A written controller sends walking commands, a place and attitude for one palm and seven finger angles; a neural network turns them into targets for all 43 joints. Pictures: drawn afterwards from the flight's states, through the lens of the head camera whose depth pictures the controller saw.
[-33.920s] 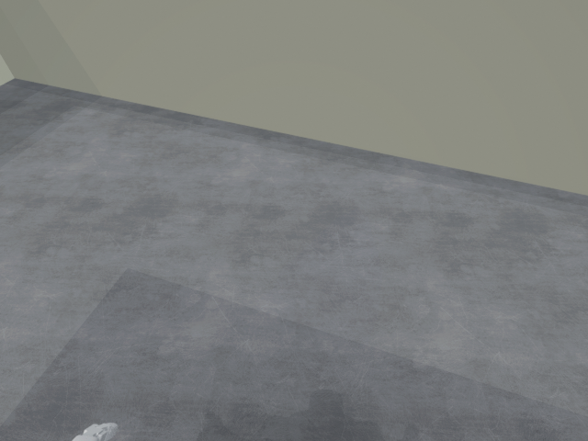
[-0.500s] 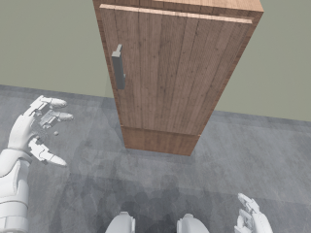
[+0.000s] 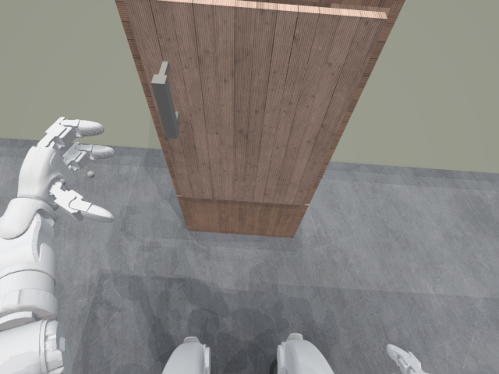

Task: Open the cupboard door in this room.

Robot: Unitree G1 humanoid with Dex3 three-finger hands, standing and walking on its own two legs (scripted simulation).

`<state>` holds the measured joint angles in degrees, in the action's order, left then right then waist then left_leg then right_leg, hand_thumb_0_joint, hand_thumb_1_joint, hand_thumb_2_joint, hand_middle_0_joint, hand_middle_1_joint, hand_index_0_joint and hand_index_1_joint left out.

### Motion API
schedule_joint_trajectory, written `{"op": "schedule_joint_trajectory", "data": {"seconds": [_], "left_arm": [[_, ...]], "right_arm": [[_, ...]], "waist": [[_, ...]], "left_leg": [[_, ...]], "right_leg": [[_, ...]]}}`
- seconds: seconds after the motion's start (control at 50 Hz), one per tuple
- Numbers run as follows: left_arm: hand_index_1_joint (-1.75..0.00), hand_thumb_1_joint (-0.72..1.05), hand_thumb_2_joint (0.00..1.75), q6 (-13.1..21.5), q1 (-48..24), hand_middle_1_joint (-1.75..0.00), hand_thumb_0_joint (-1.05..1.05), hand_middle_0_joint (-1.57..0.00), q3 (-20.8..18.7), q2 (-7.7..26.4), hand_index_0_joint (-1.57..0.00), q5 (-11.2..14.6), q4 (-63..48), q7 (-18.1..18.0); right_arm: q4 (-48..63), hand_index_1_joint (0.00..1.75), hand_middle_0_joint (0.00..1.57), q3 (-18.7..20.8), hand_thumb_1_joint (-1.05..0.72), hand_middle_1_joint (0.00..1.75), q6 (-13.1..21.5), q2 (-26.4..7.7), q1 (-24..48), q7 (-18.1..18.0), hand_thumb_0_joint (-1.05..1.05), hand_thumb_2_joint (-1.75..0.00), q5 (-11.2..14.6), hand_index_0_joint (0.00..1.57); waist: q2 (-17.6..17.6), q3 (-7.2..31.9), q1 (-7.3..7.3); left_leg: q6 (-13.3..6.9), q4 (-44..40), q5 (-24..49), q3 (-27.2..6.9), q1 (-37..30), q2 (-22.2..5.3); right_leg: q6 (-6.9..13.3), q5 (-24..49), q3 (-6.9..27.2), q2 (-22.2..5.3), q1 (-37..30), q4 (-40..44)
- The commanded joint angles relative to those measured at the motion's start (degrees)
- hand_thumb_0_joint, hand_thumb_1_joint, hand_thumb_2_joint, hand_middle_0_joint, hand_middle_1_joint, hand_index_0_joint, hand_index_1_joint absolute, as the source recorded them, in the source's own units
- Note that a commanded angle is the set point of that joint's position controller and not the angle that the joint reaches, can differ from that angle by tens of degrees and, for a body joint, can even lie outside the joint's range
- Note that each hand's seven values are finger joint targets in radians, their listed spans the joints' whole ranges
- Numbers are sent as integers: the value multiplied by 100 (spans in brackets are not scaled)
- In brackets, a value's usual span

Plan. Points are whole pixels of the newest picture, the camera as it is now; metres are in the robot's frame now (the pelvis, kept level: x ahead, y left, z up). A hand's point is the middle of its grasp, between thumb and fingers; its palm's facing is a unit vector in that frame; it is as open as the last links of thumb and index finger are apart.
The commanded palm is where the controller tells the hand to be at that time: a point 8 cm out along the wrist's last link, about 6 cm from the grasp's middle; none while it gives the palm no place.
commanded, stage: move the hooked fingers beside the handle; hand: left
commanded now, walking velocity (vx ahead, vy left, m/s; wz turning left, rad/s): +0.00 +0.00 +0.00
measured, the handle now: (168, 101) +0.58 +0.15 +0.05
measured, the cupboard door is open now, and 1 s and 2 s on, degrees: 0 0 0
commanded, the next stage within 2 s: slide the fingers in behind the handle in 1.62 s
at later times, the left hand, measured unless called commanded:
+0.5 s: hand (110, 135) +0.48 +0.23 +0.06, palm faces -0.08 -1.00 -0.03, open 14.0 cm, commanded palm +0.48 +0.28 +0.06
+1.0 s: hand (125, 108) +0.55 +0.22 +0.05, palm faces -0.07 -1.00 -0.03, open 14.0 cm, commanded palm +0.53 +0.26 +0.05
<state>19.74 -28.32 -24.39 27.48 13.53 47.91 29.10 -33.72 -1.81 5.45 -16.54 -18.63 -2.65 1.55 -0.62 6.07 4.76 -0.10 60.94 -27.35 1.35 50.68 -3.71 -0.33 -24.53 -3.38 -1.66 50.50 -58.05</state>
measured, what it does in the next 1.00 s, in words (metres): stands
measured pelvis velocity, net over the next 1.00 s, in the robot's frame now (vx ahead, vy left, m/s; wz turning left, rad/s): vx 0.00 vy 0.01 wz -0.05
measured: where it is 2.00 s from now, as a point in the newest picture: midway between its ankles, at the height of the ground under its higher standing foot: outside the picture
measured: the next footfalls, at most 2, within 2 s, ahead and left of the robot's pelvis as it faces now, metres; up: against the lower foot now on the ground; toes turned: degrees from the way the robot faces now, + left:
none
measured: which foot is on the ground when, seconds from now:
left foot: down 0.00-1.00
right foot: down 0.00-1.00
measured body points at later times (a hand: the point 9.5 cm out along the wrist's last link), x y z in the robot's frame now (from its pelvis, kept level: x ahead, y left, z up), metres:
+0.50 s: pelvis -0.01 +0.00 -0.02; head +0.13 +0.02 +0.41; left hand +0.48 +0.29 +0.07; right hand +0.03 -0.27 -0.12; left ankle +0.02 +0.12 -0.67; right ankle +0.03 -0.13 -0.67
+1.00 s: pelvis +0.00 +0.01 -0.02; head +0.18 +0.03 +0.39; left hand +0.55 +0.28 +0.06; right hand -0.03 -0.25 -0.12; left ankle +0.02 +0.12 -0.67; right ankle +0.03 -0.13 -0.67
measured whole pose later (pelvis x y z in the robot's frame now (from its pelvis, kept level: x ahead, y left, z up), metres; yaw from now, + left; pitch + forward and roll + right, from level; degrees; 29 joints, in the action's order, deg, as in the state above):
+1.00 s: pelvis +0.00 +0.01 -0.02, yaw -3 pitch +27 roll -4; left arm 18.3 -59.2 -29.2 42.1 2.6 70.5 24.1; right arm -33.8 -3.8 -4.0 -16.2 -23.6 -0.2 -0.9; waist -1.9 4.9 13.4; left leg -1.2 67.8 -29.4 1.2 65.7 -5.3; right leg -1.2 -24.4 -3.0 -0.1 64.6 -61.9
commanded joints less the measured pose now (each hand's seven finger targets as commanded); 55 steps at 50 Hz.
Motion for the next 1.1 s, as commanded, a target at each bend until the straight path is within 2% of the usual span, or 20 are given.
{"op": "schedule_joint_trajectory", "data": {"seconds": [0.0, 0.06, 0.08, 0.14, 0.2, 0.22, 0.26, 0.38, 0.42, 0.48, 0.52, 0.54, 0.56, 0.6, 0.8, 0.88, 0.92, 1.0, 1.02, 1.08], "left_arm": [[-120, -50, 30, 437, -2104, -120, 0, -30, -482, 1824, -30, 56, -801, 0], [-120, -50, 30, 508, -2658, -120, 0, -30, -261, 1701, -30, 26, -514, 59], [-120, -50, 30, 522, -2790, -120, 0, -30, -438, 1943, -30, -8, -322, 60], [-120, -50, 30, 532, -3161, -120, 0, -30, -309, 1950, -30, -120, -68, 92], [-120, -50, 30, 579, -3372, -120, 0, -30, -387, 2103, -30, -172, -125, 86], [-120, -50, 30, 556, -3398, -120, 0, -30, -396, 2086, -30, -183, -51, 58], [-120, -50, 30, 507, -3548, -120, 0, -30, -411, 2167, -30, -202, 197, 31], [-120, -50, 30, 514, -4183, -120, 0, -30, -432, 2373, -30, -408, 240, -174], [-120, -50, 30, 502, -4377, -120, 0, -30, -283, 2214, -30, -452, 374, -234], [-120, -50, 30, 454, -4511, -120, 0, -30, -436, 2503, -30, -550, 712, -309], [-120, -50, 30, 410, -4812, -120, 0, -30, -312, 2437, -30, -635, 806, -354], [-120, -50, 30, 382, -4862, -120, 0, -30, -409, 2614, -30, -668, 926, -389], [-120, -50, 30, 411, -5006, -120, 0, -30, -438, 2739, -30, -690, 908, -406], [-120, -50, 30, 422, -5084, -120, 0, -30, -466, 2784, -30, -774, 892, -439], [-120, -50, 30, 248, -5762, -120, 0, -30, -527, 3045, -30, -971, 1104, -546], [-120, -50, 30, 202, -5177, -120, 0, -30, -714, 3178, -30, -987, 1235, -502], [-120, -50, 30, 174, -5189, -120, 0, -30, -659, 3120, -30, -978, 1177, -485], [-120, -50, 30, 312, -5103, -120, 0, -30, -850, 3279, -30, -899, 617, -456], [-120, -50, 30, 304, -5094, -120, 0, -30, -642, 2965, -30, -865, 660, -435], [-120, -50, 30, 307, -5173, -120, 0, -30, -626, 2925, -30, -828, 669, -453]], "right_arm": [[540, 30, 20, 363, -90, 30, 78, -931, -469, -72, 0, -90, -22, 20], [474, 30, 20, 352, -90, 30, 12, -931, -514, -70, 0, -90, -15, 20], [397, 30, 20, 358, -90, 30, -24, -976, -570, -71, 0, -90, -30, 20], [365, 30, 20, 355, -90, 30, -93, -986, -624, -72, 0, -90, -31, 20], [334, 30, 20, 369, -90, 30, -164, -995, -732, -52, 0, -90, -55, 20], [314, 30, 20, 365, -90, 30, -189, -992, -762, -38, 0, -90, -72, 20], [281, 30, 20, 345, -90, 30, -247, -1001, -807, -33, 0, -90, -67, 20], [234, 30, 20, 334, -90, 30, -372, -1035, -946, -13, 0, -90, -106, 20], [200, 30, 20, 320, -90, 30, -401, -1021, -973, -5, 0, -90, -117, 20], [167, 30, 20, 294, -90, 30, -469, -1065, -1070, -5, 0, -90, -127, 20], [147, 30, 20, 276, -90, 30, -495, -1050, -1092, 8, 0, -90, -144, 20], [142, 30, 20, 264, -90, 30, -514, -1084, -1127, 0, 0, -90, -148, 20], [146, 30, 20, 236, -90, 30, -523, -1084, -1154, -13, 0, -90, -160, 20], [154, 30, 20, 246, -90, 30, -553, -1089, -1230, 11, 0, -90, -191, 20], [97, 30, 20, 211, -90, 30, -769, -1129, -1538, 85, 0, -90, -270, 20], [182, 30, 20, 202, -90, 30, -862, -1132, -1589, 120, 0, -90, -283, 20], [212, 30, 20, 200, -90, 30, -905, -1117, -1579, 139, 0, -90, -282, 20], [251, 30, 20, 253, -90, 30, -963, -1120, -1590, 161, 0, -90, -282, 20], [232, 30, 20, 257, -90, 30, -965, -1083, -1561, 178, 0, -90, -266, 20], [151, 30, 20, 257, -90, 30, -986, -1098, -1571, 172, 0, -90, -263, 20]], "waist": [[-352, 2198, -6], [-449, 2082, 160], [-341, 2171, 138], [-459, 2223, 207], [-804, 2692, 173], [-673, 2709, 189], [-558, 2498, 264], [-779, 2745, 367], [-791, 2659, 461], [-638, 2611, 512], [-824, 2575, 616], [-607, 2532, 649], [-783, 2523, 642], [-982, 2896, 619], [-1121, 3139, 890], [-1084, 3175, 734], [-1033, 3105, 755], [-1311, 3534, 626], [-1247, 3380, 700], [-1254, 3203, 749]], "left_leg": [[-126, -753, 1671, -151, -1055, 274], [-152, -660, 1552, -167, -1013, 261], [-145, -638, 1492, -185, -943, 241], [-158, -577, 1423, -202, -905, 245], [-139, -484, 1862, -243, -1229, 239], [-139, -462, 1902, -258, -1200, 232], [-164, -428, 1859, -263, -998, 227], [-149, -386, 1805, -320, -1119, 198], [-143, -365, 1797, -354, -1105, 192], [-153, -336, 1738, -364, -933, 182], [-164, -279, 1583, -348, -865, 178], [-183, -254, 1491, -363, -691, 174], [-176, -265, 1547, -403, -739, 173], [-152, -198, 1823, -417, -960, 166], [-162, 4, 2322, -498, -1086, 93], [-152, -25, 2508, -448, -1045, 95], [-173, -30, 2407, -418, -923, 102], [-128, -50, 2801, -445, -1362, 92], [-140, -51, 2736, -424, -1352, 99], [-130, -92, 2718, -470, -1422, 77]], "right_leg": [[147, 1458, 226, 270, -1317, 624], [162, 1325, 227, 295, -1008, 587], [146, 1277, 241, 290, -1044, 578], [145, 1170, 237, 276, -857, 535], [163, 1471, 231, 289, -824, 419], [153, 1495, 208, 293, -824, 407], [159, 1491, 197, 316, -776, 400], [137, 1318, 189, 322, -534, 376], [131, 1259, 160, 320, -376, 367], [126, 1224, 162, 344, -382, 365], [117, 1078, 170, 339, -190, 369], [104, 1017, 178, 345, -227, 375], [136, 1015, 149, 353, -175, 329], [138, 1176, 141, 348, -137, 265], [106, 1476, 81, 406, 144, 181], [121, 1664, 60, 419, -28, 165], [101, 1673, 80, 423, -103, 196], [128, 1909, 71, 443, -221, 171], [116, 1880, 78, 455, -152, 224], [124, 1791, 42, 463, -16, 255]]}}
